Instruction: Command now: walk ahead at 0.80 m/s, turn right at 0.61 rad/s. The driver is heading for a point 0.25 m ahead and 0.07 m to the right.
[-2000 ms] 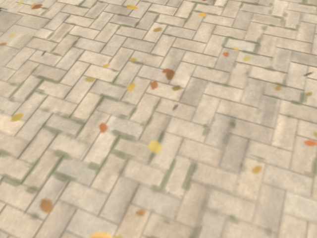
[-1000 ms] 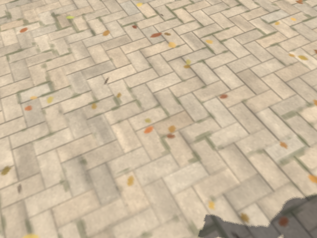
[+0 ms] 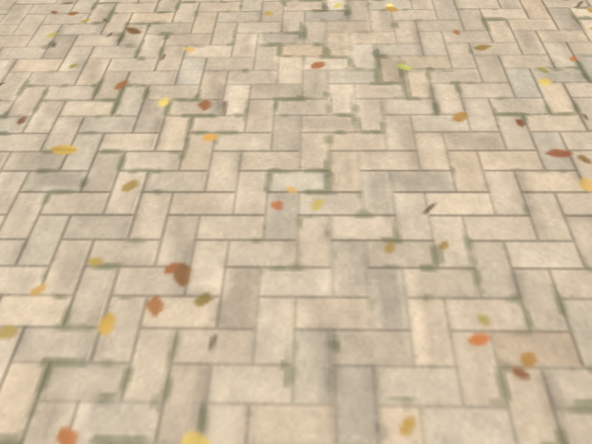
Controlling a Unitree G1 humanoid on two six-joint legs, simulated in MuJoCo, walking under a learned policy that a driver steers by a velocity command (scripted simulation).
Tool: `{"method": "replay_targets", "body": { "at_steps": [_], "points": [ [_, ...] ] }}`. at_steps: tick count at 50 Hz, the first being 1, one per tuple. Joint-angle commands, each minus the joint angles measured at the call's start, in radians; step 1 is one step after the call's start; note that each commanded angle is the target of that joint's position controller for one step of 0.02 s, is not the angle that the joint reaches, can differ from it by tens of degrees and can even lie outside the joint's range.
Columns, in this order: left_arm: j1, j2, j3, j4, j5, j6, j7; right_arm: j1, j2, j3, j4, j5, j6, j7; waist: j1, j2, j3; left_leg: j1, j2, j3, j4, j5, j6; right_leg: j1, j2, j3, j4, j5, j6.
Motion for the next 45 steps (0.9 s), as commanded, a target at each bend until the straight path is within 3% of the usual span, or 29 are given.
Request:
{"method": "replay_targets", "body": {
  "at_steps": [1, 2, 3, 4, 5, 6, 7, 8, 9, 10, 12, 14, 16, 19, 23, 26, 27, 28, 29, 30, 31, 32, 33, 36, 39, 41, 43, 44, 45],
  "points": [
    [-0.246, 0.070, 0.004, -0.160, 0.001, -0.020, -0.015, 0.029, -0.171, -0.048, -0.017, -0.007, -0.022, -0.004, -0.058, 0.048, 0.209, 0.046, 0.346, -0.108, -0.113, -0.038, 0.121, -0.259, -0.050, -0.032, -0.012, -0.043, -0.045],
    [-0.226, 0.054, -0.003, -0.164, 0.006, -0.022, -0.013, 0.025, -0.165, -0.043, -0.007, -0.006, -0.024, 0.000, -0.040, 0.042, 0.213, 0.011, 0.327, -0.048, -0.061, 0.218, 0.112, -0.179, -0.026, -0.064, -0.054, -0.073, -0.063],
    [-0.150, 0.041, -0.005, -0.150, 0.010, -0.026, -0.005, -0.002, -0.168, -0.039, -0.002, 0.002, -0.024, 0.003, 0.007, 0.045, 0.173, -0.052, 0.295, 0.034, 0.051, 0.631, 0.089, -0.001, 0.033, -0.116, -0.104, -0.092, -0.082],
    [-0.007, 0.055, 0.007, -0.110, 0.017, -0.033, 0.008, 0.008, -0.179, -0.039, 0.013, 0.017, -0.020, 0.004, 0.071, 0.033, 0.074, -0.107, 0.268, 0.094, 0.273, 1.006, 0.070, 0.235, 0.111, -0.158, -0.127, -0.064, -0.093],
    [0.189, 0.098, 0.029, -0.054, 0.029, -0.043, 0.021, 0.024, -0.172, -0.028, 0.021, 0.026, -0.020, 0.000, 0.159, 0.002, -0.046, -0.229, 0.231, 0.137, 0.535, 1.027, 0.033, 0.521, 0.138, -0.125, -0.184, -0.004, -0.108],
    [0.319, 0.203, 0.060, -0.032, 0.041, -0.047, 0.039, 0.038, -0.104, -0.001, -0.009, 0.033, -0.025, 0.003, 0.201, -0.132, -0.151, -0.478, 0.159, 0.164, 0.875, 0.601, -0.008, 0.771, -0.086, 0.198, -0.287, -0.193, -0.157],
    [0.333, 0.289, 0.070, -0.037, 0.021, -0.047, 0.046, 0.074, -0.040, 0.009, -0.039, 0.036, -0.030, 0.007, 0.137, -0.349, -0.271, -0.704, -0.027, 0.100, 1.246, -0.183, -0.053, 0.896, -0.388, 0.798, -0.442, 0.139, -0.267],
    [0.286, 0.254, 0.073, -0.048, -0.012, -0.048, 0.055, -0.032, -0.134, -0.005, -0.042, 0.021, -0.025, -0.004, 0.167, -0.119, -0.227, -0.766, 0.034, -0.044, 1.310, -0.093, -0.043, 0.871, -0.358, 0.697, -0.395, 0.497, -0.276],
    [0.221, 0.200, 0.060, -0.042, -0.014, -0.052, 0.066, -0.080, -0.109, 0.007, -0.051, 0.038, -0.025, -0.003, 0.129, -0.049, -0.115, -0.768, 0.087, -0.038, 1.272, -0.025, -0.043, 0.756, -0.334, 0.477, -0.342, 0.748, -0.264],
    [0.175, 0.133, 0.041, -0.036, -0.014, -0.053, 0.066, -0.083, -0.092, 0.015, -0.042, 0.034, -0.021, -0.001, 0.091, 0.002, -0.031, -0.733, 0.117, -0.021, 1.177, -0.018, -0.039, 0.628, -0.275, 0.361, -0.350, 0.817, -0.220],
    [0.103, 0.078, 0.017, -0.035, -0.019, -0.055, 0.067, -0.037, -0.091, 0.016, -0.017, 0.014, 0.015, 0.012, 0.024, -0.026, 0.021, -0.649, 0.132, -0.007, 1.055, -0.017, -0.048, 0.493, -0.201, 0.232, -0.419, 0.837, -0.169],
    [0.108, 0.084, 0.015, -0.018, -0.021, -0.071, 0.063, 0.004, -0.076, 0.015, 0.005, 0.010, 0.042, 0.019, -0.003, -0.034, 0.019, -0.611, 0.107, 0.023, 0.975, 0.018, -0.055, 0.469, -0.170, 0.163, -0.445, 0.976, -0.153],
    [0.097, 0.085, 0.013, -0.004, -0.021, -0.075, 0.065, -0.005, -0.052, 0.020, 0.010, 0.010, 0.049, 0.024, -0.012, -0.042, 0.020, -0.611, 0.087, 0.058, 0.876, 0.089, -0.059, 0.467, -0.127, 0.092, -0.471, 1.016, -0.135],
    [0.071, 0.044, -0.003, 0.017, -0.025, -0.069, 0.074, -0.083, -0.020, 0.032, 0.000, 0.017, 0.046, 0.025, 0.006, -0.086, 0.041, -0.569, 0.065, 0.103, 0.651, 0.229, -0.055, 0.457, -0.057, -0.001, -0.486, 0.965, -0.079],
    [0.144, 0.032, -0.006, 0.075, -0.022, -0.064, 0.089, -0.154, -0.012, 0.039, 0.005, 0.016, 0.037, 0.015, 0.058, -0.092, 0.042, -0.510, 0.035, 0.115, 0.454, 0.346, -0.032, 0.542, -0.083, 0.013, -0.441, 0.929, -0.047],
    [0.122, 0.045, 0.002, 0.097, -0.020, -0.055, 0.104, -0.031, -0.049, 0.026, 0.059, 0.009, 0.021, 0.000, 0.006, -0.098, 0.047, -0.402, 0.011, 0.093, 0.373, 0.282, 0.014, 0.570, -0.121, 0.054, -0.305, 1.010, -0.038],
    [0.102, 0.054, 0.005, 0.103, -0.025, -0.053, 0.105, 0.042, -0.057, 0.021, 0.086, 0.005, 0.009, -0.006, -0.041, -0.075, 0.042, -0.317, 0.022, 0.077, 0.266, 0.374, 0.031, 0.560, -0.102, 0.045, -0.201, 0.954, -0.023],
    [0.097, 0.061, 0.006, 0.091, -0.026, -0.056, 0.104, 0.117, -0.095, 0.012, 0.110, 0.004, -0.004, -0.016, -0.069, -0.007, -0.018, -0.149, 0.124, -0.022, 0.253, 0.799, 0.061, 0.481, -0.044, 0.026, -0.038, 0.721, -0.004],
    [0.243, -0.014, -0.007, 0.102, -0.053, -0.051, 0.099, 0.142, -0.155, -0.001, 0.117, 0.010, 0.002, -0.023, -0.015, 0.195, -0.149, 0.037, 0.393, -0.288, 0.322, 1.364, 0.260, 0.340, 0.092, 0.000, 0.274, 0.049, 0.041],
    [0.257, -0.007, -0.004, 0.140, -0.041, -0.029, 0.098, 0.117, -0.089, 0.017, 0.116, 0.043, 0.011, -0.017, -0.005, 0.154, -0.232, 0.023, 0.458, -0.417, 0.271, 1.432, 0.355, 0.296, 0.171, 0.085, 0.389, -0.401, 0.040],
    [0.223, 0.003, -0.004, 0.151, -0.016, -0.013, 0.098, 0.026, -0.071, 0.020, 0.101, 0.057, 0.014, -0.014, 0.025, 0.066, -0.135, -0.090, 0.429, -0.356, 0.222, 1.168, 0.344, 0.263, 0.123, 0.143, 0.421, -0.390, 0.035],
    [0.174, 0.010, -0.003, 0.154, -0.001, -0.005, 0.097, -0.061, -0.034, 0.029, 0.084, 0.046, 0.021, -0.016, 0.041, 0.024, -0.045, -0.188, 0.384, -0.307, 0.173, 0.922, 0.304, 0.239, 0.097, 0.136, 0.393, -0.359, 0.032],
    [0.141, 0.004, -0.004, 0.155, 0.000, 0.005, 0.096, -0.112, 0.000, 0.043, 0.080, 0.036, 0.026, -0.022, 0.059, 0.008, 0.018, -0.285, 0.338, -0.240, 0.124, 0.765, 0.254, 0.259, 0.065, 0.128, 0.310, -0.330, 0.035],
    [0.163, -0.037, -0.021, 0.194, -0.002, 0.038, 0.099, -0.140, -0.014, 0.044, 0.107, 0.014, 0.039, -0.027, 0.080, 0.080, 0.025, -0.373, 0.233, -0.115, 0.081, 0.515, 0.169, 0.369, 0.063, 0.041, 0.054, -0.306, 0.065],
    [0.145, -0.042, -0.027, 0.220, -0.012, 0.052, 0.111, -0.113, -0.059, 0.030, 0.136, 0.020, 0.050, -0.021, 0.054, 0.085, -0.001, -0.367, 0.237, -0.143, 0.061, 0.237, 0.153, 0.402, 0.051, 0.009, -0.093, -0.212, 0.063],
    [0.149, -0.049, -0.030, 0.242, -0.008, 0.049, 0.112, -0.149, -0.069, 0.024, 0.140, 0.030, 0.064, -0.020, 0.069, 0.086, 0.021, -0.431, 0.216, -0.144, 0.047, -0.015, 0.117, 0.457, 0.048, -0.014, -0.214, -0.096, 0.049],
    [0.134, -0.034, -0.032, 0.248, 0.007, 0.038, 0.112, -0.146, -0.050, 0.025, 0.151, 0.034, 0.075, -0.019, 0.065, 0.050, 0.087, -0.512, 0.195, -0.151, 0.032, -0.199, 0.045, 0.474, 0.007, 0.044, -0.341, -0.051, 0.022],
    [0.123, -0.010, -0.032, 0.243, 0.014, 0.028, 0.114, -0.134, -0.033, 0.026, 0.154, 0.039, 0.080, -0.017, 0.046, 0.000, 0.117, -0.506, 0.162, -0.133, 0.057, -0.195, 0.011, 0.415, -0.061, 0.141, -0.415, -0.120, 0.004],
    [0.100, -0.004, -0.033, 0.253, 0.001, 0.017, 0.113, -0.132, -0.014, 0.026, 0.161, 0.046, 0.087, -0.013, 0.022, -0.078, 0.169, -0.405, 0.105, -0.074, 0.094, -0.085, -0.003, 0.244, -0.088, 0.192, -0.469, -0.243, -0.011]
  ]
}}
